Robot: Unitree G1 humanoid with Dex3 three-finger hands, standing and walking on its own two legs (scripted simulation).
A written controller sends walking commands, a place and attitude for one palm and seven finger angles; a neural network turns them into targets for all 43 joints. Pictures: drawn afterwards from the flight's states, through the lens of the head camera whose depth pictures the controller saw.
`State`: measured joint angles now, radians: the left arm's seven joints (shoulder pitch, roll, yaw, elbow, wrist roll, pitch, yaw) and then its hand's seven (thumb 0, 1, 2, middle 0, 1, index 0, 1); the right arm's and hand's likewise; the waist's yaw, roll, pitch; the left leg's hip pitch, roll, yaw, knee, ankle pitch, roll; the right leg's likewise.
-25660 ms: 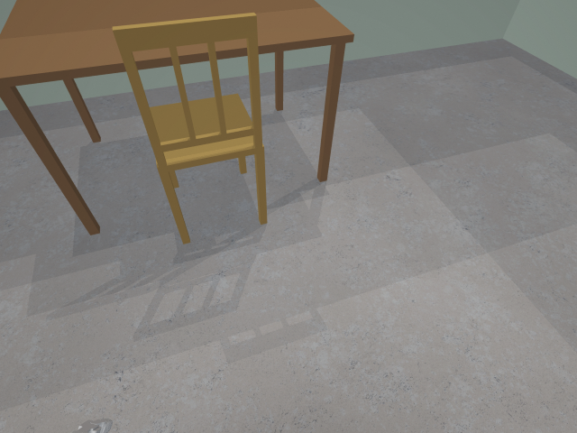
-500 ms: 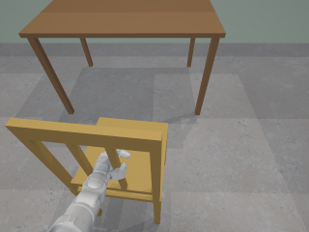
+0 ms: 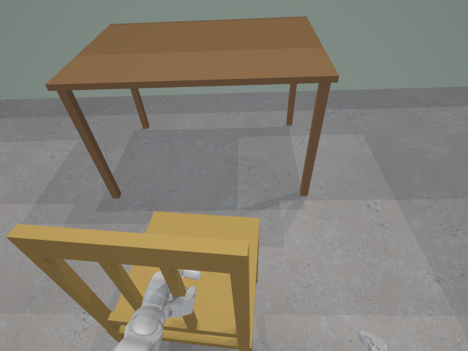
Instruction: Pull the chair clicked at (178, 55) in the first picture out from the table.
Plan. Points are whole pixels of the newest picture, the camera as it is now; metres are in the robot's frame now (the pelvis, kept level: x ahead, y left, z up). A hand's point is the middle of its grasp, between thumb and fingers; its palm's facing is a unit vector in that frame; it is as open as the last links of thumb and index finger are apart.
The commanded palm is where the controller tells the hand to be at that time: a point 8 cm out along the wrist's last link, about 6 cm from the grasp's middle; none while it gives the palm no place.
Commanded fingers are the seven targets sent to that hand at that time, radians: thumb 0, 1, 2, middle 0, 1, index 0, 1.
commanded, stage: stop walking, hand still on the chair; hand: left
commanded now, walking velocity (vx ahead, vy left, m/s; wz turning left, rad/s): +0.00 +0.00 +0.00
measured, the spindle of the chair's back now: (131, 294) +0.26 +0.23 -0.09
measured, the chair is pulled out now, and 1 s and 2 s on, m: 0.69 0.69 0.69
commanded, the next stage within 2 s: open the thumb and straighten the fingers in 0.16 s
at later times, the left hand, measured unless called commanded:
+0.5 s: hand (187, 298) +0.24 +0.11 -0.06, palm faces -0.07 -0.98 -0.16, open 7.6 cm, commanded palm +0.22 +0.17 -0.04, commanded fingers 0.00 -0.55 0.20 -0.43 -1.23 -0.43 -1.23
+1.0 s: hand (179, 298) +0.24 +0.13 -0.06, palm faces -0.04 -0.98 -0.18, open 17.0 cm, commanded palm +0.23 +0.17 -0.04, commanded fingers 0.00 -0.55 0.20 0.00 0.00 0.00 0.00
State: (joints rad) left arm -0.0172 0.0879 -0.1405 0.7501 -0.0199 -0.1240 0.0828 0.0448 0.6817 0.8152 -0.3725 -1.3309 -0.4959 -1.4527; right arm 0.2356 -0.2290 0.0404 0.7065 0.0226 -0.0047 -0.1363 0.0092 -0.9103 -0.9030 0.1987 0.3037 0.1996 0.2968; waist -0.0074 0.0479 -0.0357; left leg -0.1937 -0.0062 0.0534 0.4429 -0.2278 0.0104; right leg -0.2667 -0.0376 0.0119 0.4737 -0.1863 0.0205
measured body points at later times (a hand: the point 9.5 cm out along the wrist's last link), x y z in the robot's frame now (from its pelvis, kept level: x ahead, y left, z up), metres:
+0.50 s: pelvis +0.01 -0.01 -0.02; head +0.02 -0.03 +0.43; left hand +0.24 +0.16 -0.05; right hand +0.17 -0.26 -0.11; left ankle +0.01 +0.11 -0.74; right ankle +0.04 -0.13 -0.74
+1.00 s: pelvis +0.03 -0.01 -0.04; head +0.06 -0.03 +0.41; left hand +0.24 +0.18 -0.05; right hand +0.21 -0.24 -0.13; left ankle +0.01 +0.11 -0.74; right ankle +0.04 -0.13 -0.74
